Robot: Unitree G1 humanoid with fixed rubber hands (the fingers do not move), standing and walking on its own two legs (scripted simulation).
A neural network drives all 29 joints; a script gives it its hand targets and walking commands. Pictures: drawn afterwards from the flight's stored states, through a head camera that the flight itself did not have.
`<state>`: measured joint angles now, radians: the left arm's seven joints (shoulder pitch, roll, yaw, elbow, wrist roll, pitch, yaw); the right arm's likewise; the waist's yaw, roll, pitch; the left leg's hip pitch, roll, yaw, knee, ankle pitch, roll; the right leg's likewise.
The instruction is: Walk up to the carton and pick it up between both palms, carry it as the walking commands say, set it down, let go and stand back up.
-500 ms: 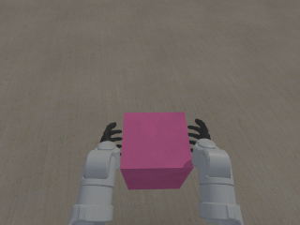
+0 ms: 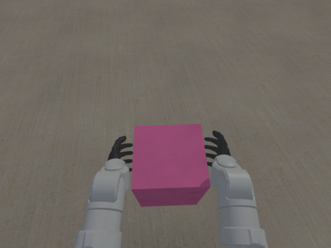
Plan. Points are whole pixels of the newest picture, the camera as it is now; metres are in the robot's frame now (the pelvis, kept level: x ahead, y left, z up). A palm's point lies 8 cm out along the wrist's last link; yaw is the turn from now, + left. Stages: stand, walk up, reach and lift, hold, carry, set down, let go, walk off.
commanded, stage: carry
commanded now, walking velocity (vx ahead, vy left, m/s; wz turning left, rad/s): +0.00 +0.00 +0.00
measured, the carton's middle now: (168, 169) +0.35 +0.00 -0.05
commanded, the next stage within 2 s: none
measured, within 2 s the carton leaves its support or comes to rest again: neither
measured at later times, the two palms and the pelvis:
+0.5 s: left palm (136, 89) +0.59 +0.11 +0.03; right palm (214, 85) +0.61 -0.14 +0.04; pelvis +0.28 -0.03 +0.00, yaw +1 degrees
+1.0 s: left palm (148, 49) +0.84 +0.09 +0.03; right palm (210, 46) +0.86 -0.16 +0.04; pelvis +0.54 -0.05 +0.00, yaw +2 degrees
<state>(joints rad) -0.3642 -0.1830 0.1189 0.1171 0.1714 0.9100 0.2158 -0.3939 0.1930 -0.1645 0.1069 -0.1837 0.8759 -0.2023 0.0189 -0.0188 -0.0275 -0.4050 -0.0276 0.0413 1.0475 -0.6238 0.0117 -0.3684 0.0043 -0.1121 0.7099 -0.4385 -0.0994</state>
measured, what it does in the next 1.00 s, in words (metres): walks ahead: left foot, then right foot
